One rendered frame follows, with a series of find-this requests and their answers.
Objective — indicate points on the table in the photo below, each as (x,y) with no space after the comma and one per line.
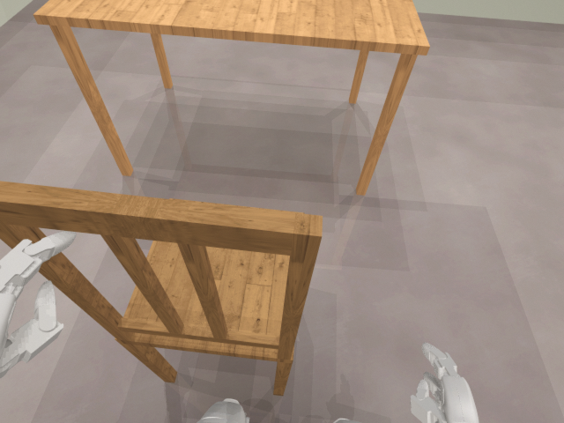
(391,26)

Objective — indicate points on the right robot hand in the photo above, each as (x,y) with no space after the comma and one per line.
(453,403)

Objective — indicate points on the left robot hand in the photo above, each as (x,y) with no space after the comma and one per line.
(16,270)

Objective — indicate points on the robot left thigh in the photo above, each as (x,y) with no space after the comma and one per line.
(225,412)

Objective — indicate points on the chair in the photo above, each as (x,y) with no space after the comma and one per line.
(220,279)

